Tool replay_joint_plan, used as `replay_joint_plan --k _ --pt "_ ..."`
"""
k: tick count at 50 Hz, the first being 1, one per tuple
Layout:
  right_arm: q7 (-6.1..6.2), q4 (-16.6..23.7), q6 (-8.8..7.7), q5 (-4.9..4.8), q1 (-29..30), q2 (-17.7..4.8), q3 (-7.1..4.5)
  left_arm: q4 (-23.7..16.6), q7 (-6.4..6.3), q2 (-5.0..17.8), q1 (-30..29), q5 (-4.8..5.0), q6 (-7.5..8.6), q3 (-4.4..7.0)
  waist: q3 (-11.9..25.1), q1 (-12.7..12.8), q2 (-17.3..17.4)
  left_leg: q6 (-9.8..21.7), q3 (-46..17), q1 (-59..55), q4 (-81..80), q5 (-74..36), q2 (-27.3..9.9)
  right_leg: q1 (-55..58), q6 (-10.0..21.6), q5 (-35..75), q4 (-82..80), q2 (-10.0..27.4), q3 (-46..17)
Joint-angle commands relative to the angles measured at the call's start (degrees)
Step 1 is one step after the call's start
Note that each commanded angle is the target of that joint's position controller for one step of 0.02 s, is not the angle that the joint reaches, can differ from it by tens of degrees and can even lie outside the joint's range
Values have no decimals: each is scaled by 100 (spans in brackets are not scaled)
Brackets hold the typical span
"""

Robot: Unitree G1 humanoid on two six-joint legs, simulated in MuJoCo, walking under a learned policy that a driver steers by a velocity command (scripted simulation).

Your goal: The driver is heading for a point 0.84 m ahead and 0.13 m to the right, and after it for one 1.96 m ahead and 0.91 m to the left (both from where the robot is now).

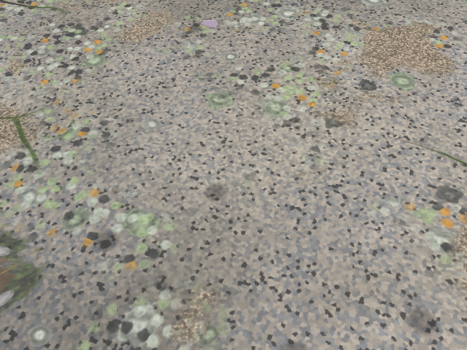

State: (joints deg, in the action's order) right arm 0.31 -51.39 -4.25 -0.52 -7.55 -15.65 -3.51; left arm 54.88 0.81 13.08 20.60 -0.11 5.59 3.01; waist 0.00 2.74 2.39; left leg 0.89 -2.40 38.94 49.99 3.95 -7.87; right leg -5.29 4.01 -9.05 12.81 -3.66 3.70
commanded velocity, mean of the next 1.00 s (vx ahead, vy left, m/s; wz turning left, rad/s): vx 0.50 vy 0.00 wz -0.12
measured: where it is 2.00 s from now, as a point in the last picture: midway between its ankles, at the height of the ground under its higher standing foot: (274, 181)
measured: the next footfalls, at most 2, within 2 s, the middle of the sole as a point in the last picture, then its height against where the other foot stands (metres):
left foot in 0.24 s outside the picture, level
right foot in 0.82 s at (286, 305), level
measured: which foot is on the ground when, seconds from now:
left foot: up 0.00-0.22, down 0.24-0.84, up 0.86-1.00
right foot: down 0.00-0.26, up 0.28-0.80, down 0.82-1.00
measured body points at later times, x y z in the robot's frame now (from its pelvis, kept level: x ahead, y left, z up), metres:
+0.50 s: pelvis +0.28 +0.08 +0.00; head +0.30 +0.09 +0.45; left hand +0.40 +0.35 -0.13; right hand +0.31 -0.19 -0.13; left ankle +0.29 +0.15 -0.75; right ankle +0.35 -0.10 -0.67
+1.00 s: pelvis +0.57 +0.00 -0.01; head +0.60 -0.01 +0.44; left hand +0.69 +0.26 -0.13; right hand +0.65 -0.28 -0.13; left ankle +0.58 +0.17 -0.67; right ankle +0.60 -0.07 -0.75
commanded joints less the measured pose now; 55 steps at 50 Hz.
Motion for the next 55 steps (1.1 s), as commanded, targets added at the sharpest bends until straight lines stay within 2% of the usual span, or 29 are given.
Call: replay_joint_plan --k 1,5,8,10,11,12,13,14,15,16,17,18,20,26,30,35,38,39,40,41,42,43,44,45,46,47,49,52,55 --pt "-43 337 -62 0 363 -129 -6 -267 -89 898 -56 43 55 173 -298 -82 -579 -41 107 -46 -975 -889 79 -205 760 1104 -715 1431 -741" --pt "-140 547 -101 -53 1026 -132 35 -43 -116 952 353 97 -9 197 -496 127 -567 13 204 -55 -1688 -955 246 316 731 968 -592 1611 -681" --pt "-241 699 -157 -71 1217 -234 23 60 -155 1008 411 124 -94 244 -533 61 -602 203 161 -18 -1982 -459 294 888 645 1281 -255 1884 -748" --pt "-269 648 -190 -75 877 -408 -49 43 -172 1095 258 127 -148 279 -294 -187 -719 353 319 -673 -2090 -50 482 1039 530 2250 193 1918 -716" --pt "-256 499 -196 -65 341 -557 -141 13 -174 1104 122 122 -181 277 38 -505 -752 466 507 -1481 -2176 4 687 965 425 3188 835 1761 -561" --pt "-217 184 -190 -51 -652 -835 -291 -30 -175 957 93 87 -208 217 645 -921 -634 640 503 -2878 -2119 -92 721 494 254 3396 2004 1431 -330" --pt "-157 -8 -168 18 -1681 -1306 -409 -176 -182 744 228 -38 -204 111 1529 -1156 222 1031 -951 -4642 -2049 -81 -468 -800 33 1513 3967 1001 -49" --pt "-215 -121 -158 31 -1860 -1519 -430 -147 -107 -36 938 29 -66 -94 2137 -712 1688 1907 -3709 -6205 -2947 1164 -1498 -2938 -253 -2307 5671 -38 -472" --pt "-225 -61 -178 -30 -1657 -954 -274 -124 -86 641 487 175 66 46 1763 -897 948 1647 -3742 -5932 -3274 1724 -1306 -3562 -139 -2410 6278 286 -1120" --pt "-206 42 -197 -37 -1157 -724 -205 -300 -74 905 -63 280 146 119 1008 -816 655 1383 -2862 -5183 -3345 1414 -1147 -3860 -37 -1859 6274 569 -986" --pt "-207 145 -203 2 -689 -619 -160 -343 -118 885 -332 252 160 124 628 -624 118 1258 -2221 -4345 -3480 755 -956 -3604 -44 -1291 6008 881 -838" --pt "-218 175 -210 52 -431 -468 -122 -355 -154 844 -459 160 128 169 333 -472 17 1211 -1740 -3678 -3645 265 -760 -3361 -76 -973 5670 1054 -793" --pt "-231 103 -234 110 -402 -325 -79 -309 -158 610 -242 132 -15 175 271 -226 210 1191 -1246 -3117 -3960 -74 -540 -2829 -105 -673 5312 1229 -809" --pt "-48 -153 -205 56 -927 -626 -136 -610 -164 501 -1124 41 -124 192 -156 -334 22 1210 -537 -3151 -4351 -715 -422 -3558 -376 676 3769 1273 -668" --pt "0 -283 -163 5 -1265 -656 -119 -806 -78 363 -1893 75 -70 119 -333 -579 72 1025 -127 -3265 -4411 -597 -231 -3306 -364 1576 2505 1031 -416" --pt "31 -521 -58 6 -1628 -718 -161 -1064 108 373 -2514 157 -34 44 -530 -754 63 969 117 -4274 -4143 -774 -618 -3561 -165 1278 1898 893 -339" --pt "73 -495 14 5 -1423 -825 -217 -1157 220 548 -2360 171 -24 89 -335 -513 193 786 383 -4685 -3551 -2273 -772 -3102 133 534 1815 646 -192" --pt "90 -452 41 6 -1314 -894 -240 -1097 226 689 -2014 152 -36 161 -46 -304 296 701 509 -4713 -3064 -3321 -734 -2509 242 354 1842 437 -25" --pt "109 -399 88 11 -1184 -883 -232 -892 217 876 -1258 134 -51 286 389 107 260 554 750 -4537 -2099 -4042 -540 -1486 388 462 1705 187 143" --pt "144 -283 99 59 -1190 -807 -185 -649 173 1209 -320 123 -78 448 939 457 11 345 939 -3608 -727 -3447 -304 59 608 635 1744 403 -365" --pt "59 -83 -24 156 -1708 -237 21 -567 130 1828 396 81 -102 607 1732 300 -1242 -70 971 -1146 1593 -833 568 2386 1602 -91 1526 1830 -3098" --pt "-24 -127 -239 102 -1608 -176 78 -542 133 1539 422 133 -111 490 2109 272 -1467 -94 38 1 2618 2701 1138 2967 1927 -627 479 2370 -4983" --pt "-92 54 -405 -109 -1073 -635 -45 -610 119 1217 121 109 -96 387 1444 326 -1223 69 -363 588 2935 2471 751 2514 1593 -755 399 2167 -4306" --pt "-87 176 -485 -176 -657 -702 -46 -750 106 1044 -310 85 -76 338 884 217 -763 162 -285 571 2655 1967 482 1674 1394 -357 338 1933 -3510" --pt "-44 193 -494 -80 -482 -685 -80 -839 115 895 -664 59 -67 286 466 4 -324 152 -224 309 2123 1620 290 776 1278 192 209 1713 -2937" --pt "3 204 -434 9 -497 -717 -140 -920 107 751 -870 16 -50 232 325 -205 -321 118 -240 -124 1696 1415 127 170 1190 619 75 1542 -2581" --pt "42 264 -287 80 -581 -556 -154 -986 71 803 -917 33 -52 235 245 -393 -460 -24 -210 -522 1205 1308 91 -430 1231 877 -138 1382 -2346" --pt "100 490 -180 127 -83 -457 -153 -952 -58 1081 -593 71 -38 307 7 -307 -522 -284 -101 -342 188 535 198 -786 1216 1005 -298 1238 -2035" --pt "63 706 -204 110 580 -338 -115 -911 -142 1093 -312 101 -83 313 -107 -85 -620 -341 -97 -547 -1096 -580 434 -947 941 684 -233 959 -1796"
Velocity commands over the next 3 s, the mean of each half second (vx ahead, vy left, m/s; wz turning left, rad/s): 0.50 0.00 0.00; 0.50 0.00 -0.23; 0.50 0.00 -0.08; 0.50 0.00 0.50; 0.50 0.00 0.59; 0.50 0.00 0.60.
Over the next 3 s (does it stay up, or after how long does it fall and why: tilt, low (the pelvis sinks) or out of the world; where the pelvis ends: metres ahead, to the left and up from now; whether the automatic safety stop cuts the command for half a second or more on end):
stays up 1.66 0.15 -0.01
